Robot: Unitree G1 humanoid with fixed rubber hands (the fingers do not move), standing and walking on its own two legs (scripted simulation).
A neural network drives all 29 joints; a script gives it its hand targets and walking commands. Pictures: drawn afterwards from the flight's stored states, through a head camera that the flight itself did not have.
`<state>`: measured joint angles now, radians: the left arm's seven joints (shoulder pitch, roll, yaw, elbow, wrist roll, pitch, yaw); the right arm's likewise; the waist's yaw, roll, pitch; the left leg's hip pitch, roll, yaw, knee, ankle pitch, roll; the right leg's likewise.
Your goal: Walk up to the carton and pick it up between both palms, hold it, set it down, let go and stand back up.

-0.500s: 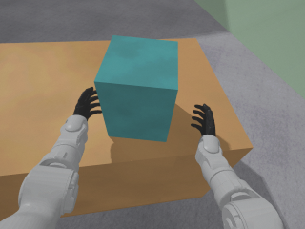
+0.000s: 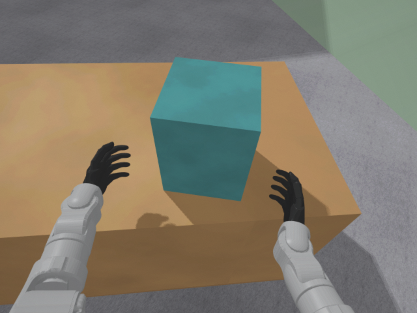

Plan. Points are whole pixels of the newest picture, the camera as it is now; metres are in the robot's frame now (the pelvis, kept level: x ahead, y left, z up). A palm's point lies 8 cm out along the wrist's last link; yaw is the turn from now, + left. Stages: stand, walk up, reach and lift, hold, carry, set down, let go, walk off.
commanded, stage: set down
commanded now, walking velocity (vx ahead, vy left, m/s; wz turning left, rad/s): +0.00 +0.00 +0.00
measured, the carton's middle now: (209, 132) +0.53 -0.02 +0.03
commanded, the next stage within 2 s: none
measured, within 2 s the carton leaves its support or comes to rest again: neither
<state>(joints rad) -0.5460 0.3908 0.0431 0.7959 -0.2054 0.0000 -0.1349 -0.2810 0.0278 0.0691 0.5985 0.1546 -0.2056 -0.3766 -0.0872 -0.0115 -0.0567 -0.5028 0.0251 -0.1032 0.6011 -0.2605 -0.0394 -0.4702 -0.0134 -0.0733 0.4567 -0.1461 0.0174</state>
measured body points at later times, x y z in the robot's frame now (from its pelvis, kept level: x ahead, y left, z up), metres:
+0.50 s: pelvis +0.00 +0.01 +0.00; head +0.01 +0.03 +0.45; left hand +0.30 +0.25 +0.03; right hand +0.24 -0.16 +0.03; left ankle +0.02 +0.13 -0.73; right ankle +0.04 -0.14 -0.73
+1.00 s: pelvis +0.02 +0.00 +0.01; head +0.03 +0.03 +0.45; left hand +0.25 +0.24 +0.01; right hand +0.21 -0.17 +0.01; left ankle +0.02 +0.13 -0.73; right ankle +0.04 -0.14 -0.73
